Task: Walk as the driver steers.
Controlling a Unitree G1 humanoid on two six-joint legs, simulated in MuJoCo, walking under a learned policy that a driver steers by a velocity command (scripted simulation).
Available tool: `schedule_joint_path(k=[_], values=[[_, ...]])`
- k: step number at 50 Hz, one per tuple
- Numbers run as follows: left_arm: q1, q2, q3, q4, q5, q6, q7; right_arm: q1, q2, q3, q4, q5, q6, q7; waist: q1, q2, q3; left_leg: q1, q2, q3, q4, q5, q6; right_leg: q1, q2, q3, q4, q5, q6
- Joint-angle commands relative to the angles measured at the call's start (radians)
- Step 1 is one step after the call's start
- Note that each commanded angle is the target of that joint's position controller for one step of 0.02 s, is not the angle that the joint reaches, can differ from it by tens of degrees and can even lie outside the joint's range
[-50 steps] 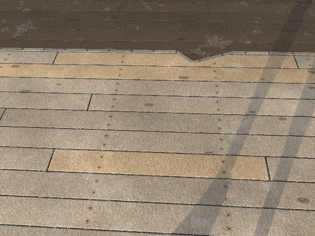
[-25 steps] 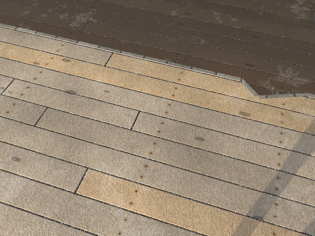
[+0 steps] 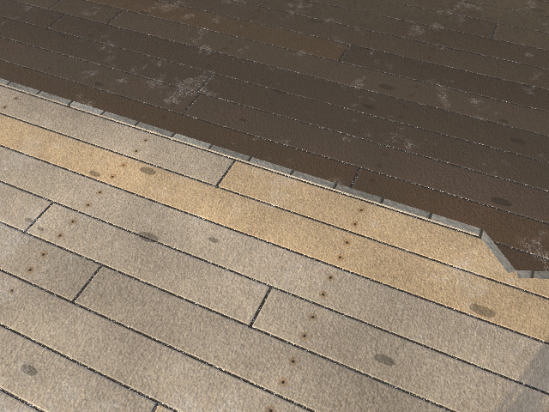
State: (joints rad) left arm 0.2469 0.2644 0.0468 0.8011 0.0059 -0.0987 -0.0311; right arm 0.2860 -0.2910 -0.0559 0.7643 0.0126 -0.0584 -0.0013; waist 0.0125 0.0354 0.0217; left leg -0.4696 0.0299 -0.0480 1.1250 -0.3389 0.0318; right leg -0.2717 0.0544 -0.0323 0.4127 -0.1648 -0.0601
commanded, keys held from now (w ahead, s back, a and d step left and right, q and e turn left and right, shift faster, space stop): w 1.00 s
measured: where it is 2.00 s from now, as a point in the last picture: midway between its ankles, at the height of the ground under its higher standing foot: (287, 216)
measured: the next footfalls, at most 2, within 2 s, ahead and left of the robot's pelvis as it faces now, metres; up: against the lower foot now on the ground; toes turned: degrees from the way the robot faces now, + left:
left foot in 0.36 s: +0.37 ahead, +0.15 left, +0.00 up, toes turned +1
right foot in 0.88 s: +0.66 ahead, -0.09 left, +0.00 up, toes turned -2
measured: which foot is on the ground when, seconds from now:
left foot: up 0.00-0.34, down 0.36-0.88, up 0.90-1.00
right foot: down 0.00-0.38, up 0.40-0.86, down 0.88-1.00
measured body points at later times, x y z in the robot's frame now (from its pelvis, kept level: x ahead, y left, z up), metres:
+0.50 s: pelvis +0.28 +0.06 +0.00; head +0.31 +0.08 +0.45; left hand +0.34 +0.34 -0.14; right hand +0.41 -0.21 -0.10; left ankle +0.33 +0.15 -0.74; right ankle +0.20 -0.09 -0.65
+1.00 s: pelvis +0.55 +0.00 -0.01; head +0.58 -0.01 +0.44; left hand +0.71 +0.26 -0.11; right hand +0.59 -0.28 -0.14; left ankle +0.43 +0.14 -0.65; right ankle +0.62 -0.09 -0.74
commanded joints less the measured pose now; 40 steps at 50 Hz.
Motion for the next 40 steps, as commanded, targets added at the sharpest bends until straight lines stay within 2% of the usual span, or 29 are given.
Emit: schedule_joint_path(k=[1,4,8,12,15,16,17,18,19,20,21,22,23,24,25,27,30,34,37,40], values=[[0.005,0.124,0.025,-0.041,-0.007,-0.016,0.005,-0.002,-0.063,-0.02,-0.073,-0.005,-0.009,-0.002,-0.011,-0.122,-0.034,-0.171,0.084,-0.024,-0.074,0.06,-0.022,0.145,-0.273,0.293,-0.241,0.148,-0.179],[0.029,0.159,0.035,-0.021,-0.011,-0.009,0.016,-0.096,-0.044,-0.01,-0.101,-0.011,-0.009,-0.003,0.008,-0.097,-0.01,-0.207,0.094,-0.006,-0.247,0.204,-0.046,0.145,-0.259,0.215,-0.274,0.225,-0.176],[0.087,0.172,0.037,0.01,-0.022,0.003,0.023,-0.223,-0.022,0.001,-0.126,-0.005,-0.022,0.011,0.055,-0.096,0.012,-0.139,0.058,0.03,-0.481,0.404,-0.048,0.148,-0.22,0.124,-0.276,0.234,-0.139],[0.152,0.18,0.039,0.051,-0.028,0.022,0.026,-0.323,-0.032,0.001,-0.162,0.006,-0.031,0.03,0.08,-0.1,0.042,-0.151,0.034,0.031,-0.58,0.394,-0.026,0.252,-0.273,0.142,-0.236,0.239,-0.132],[0.145,0.201,0.048,0.064,-0.03,0.039,0.034,-0.302,-0.062,-0.009,-0.167,0.004,-0.038,0.042,0.041,-0.117,0.023,-0.092,0.013,0.039,-0.626,0.29,0.015,0.332,-0.307,0.149,-0.156,0.378,-0.106],[0.125,0.212,0.05,0.062,-0.031,0.043,0.037,-0.236,-0.083,-0.021,-0.15,0.001,-0.039,0.04,-0.004,-0.125,-0.019,0.014,-0.014,0.064,-0.646,0.273,0.035,0.332,-0.294,0.13,-0.077,0.529,-0.091],[0.114,0.199,0.044,0.058,-0.028,0.048,0.039,-0.098,-0.123,-0.043,-0.107,-0.003,-0.038,0.034,-0.073,-0.109,-0.107,0.213,-0.034,0.085,-0.665,0.294,0.065,0.292,-0.248,0.092,0.081,0.631,-0.067],[0.109,0.158,0.026,0.036,-0.01,0.046,0.042,0.083,-0.184,-0.063,-0.069,-0.014,-0.035,0.023,-0.144,-0.046,-0.25,0.516,0.096,-0.048,-0.613,0.337,0.124,0.115,-0.198,0.056,0.344,0.454,-0.032],[0.234,0.043,-0.011,0.018,-0.005,0.025,0.034,0.155,-0.273,-0.082,-0.049,-0.018,-0.028,0.022,-0.098,0.204,-0.385,0.883,0.335,-0.503,-0.673,0.155,0.284,-0.301,-0.022,0.02,0.727,-0.116,0.04],[0.194,0.11,0.003,0.035,-0.019,0.005,0.026,0.175,-0.182,-0.059,-0.046,-0.005,-0.023,0.022,-0.13,0.189,-0.411,0.88,0.356,-0.675,-0.789,0.018,0.288,-0.427,-0.026,0.147,0.854,-0.41,0.035],[0.104,0.173,0.022,0.001,-0.044,-0.007,0.019,0.098,-0.149,-0.043,-0.051,-0.003,-0.023,0.021,-0.12,0.129,-0.244,0.75,0.325,-0.539,-0.817,-0.01,0.245,-0.504,-0.081,0.145,0.889,-0.351,0.023],[0.039,0.167,0.02,-0.015,-0.045,-0.011,0.02,0.028,-0.13,-0.035,-0.061,-0.007,-0.022,0.021,-0.093,0.06,-0.149,0.601,0.283,-0.419,-0.842,0.051,0.221,-0.488,-0.13,0.111,0.849,-0.261,0.021],[0.011,0.157,0.022,-0.019,-0.029,-0.009,0.023,-0.026,-0.104,-0.027,-0.062,-0.015,-0.024,0.025,-0.063,0.022,-0.075,0.469,0.245,-0.337,-0.88,0.134,0.21,-0.455,-0.159,0.099,0.785,-0.199,0.027],[0.032,0.148,0.027,-0.013,-0.021,0.002,0.025,-0.058,-0.081,-0.02,-0.064,-0.022,-0.031,0.027,-0.025,0.049,-0.061,0.387,0.215,-0.279,-0.909,0.2,0.2,-0.389,-0.188,0.109,0.74,-0.154,0.031],[0.056,0.128,0.024,-0.003,-0.02,0.014,0.025,-0.073,-0.077,-0.02,-0.061,-0.021,-0.035,0.029,-0.006,0.061,-0.055,0.336,0.198,-0.243,-0.939,0.232,0.202,-0.344,-0.194,0.106,0.716,-0.13,0.041],[0.06,0.101,0.019,0.0,-0.015,0.033,0.03,-0.068,-0.091,-0.025,-0.043,-0.014,-0.048,0.029,0.011,0.053,-0.039,0.284,0.188,-0.178,-0.977,0.299,0.217,-0.333,-0.199,0.095,0.664,-0.087,0.06],[-0.041,0.09,0.016,-0.032,-0.006,0.035,0.032,-0.03,-0.119,-0.032,-0.011,-0.014,-0.048,0.016,-0.008,0.022,-0.003,0.293,0.178,-0.113,-1.005,0.351,0.216,-0.398,-0.205,0.092,0.504,0.064,0.083],[-0.177,0.063,0.004,-0.064,-0.011,0.021,0.018,0.027,-0.141,-0.035,0.027,-0.004,-0.038,0.004,-0.057,0.017,0.023,0.311,0.145,-0.029,-1.009,0.348,0.177,-0.35,-0.166,0.057,0.256,0.256,0.082],[-0.263,0.067,0.001,-0.094,-0.019,0.014,0.004,0.088,-0.155,-0.038,0.065,0.003,-0.026,0.002,-0.089,0.015,0.042,0.389,0.177,-0.033,-0.985,0.332,0.173,-0.352,-0.146,0.05,0.168,0.263,0.071],[-0.295,0.085,0.004,-0.118,-0.021,0.007,-0.012,0.106,-0.163,-0.043,0.092,0.008,-0.009,-0.004,-0.08,0.026,0.048,0.496,0.224,-0.051,-0.924,0.39,0.155,-0.364,-0.134,0.058,0.109,0.171,0.036]])
Velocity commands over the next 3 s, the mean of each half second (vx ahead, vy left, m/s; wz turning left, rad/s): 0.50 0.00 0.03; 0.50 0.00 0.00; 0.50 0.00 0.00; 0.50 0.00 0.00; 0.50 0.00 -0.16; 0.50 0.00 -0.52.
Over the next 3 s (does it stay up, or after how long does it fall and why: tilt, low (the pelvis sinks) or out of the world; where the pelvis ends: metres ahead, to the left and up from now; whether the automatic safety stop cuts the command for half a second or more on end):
stays up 1.64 -0.04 -0.02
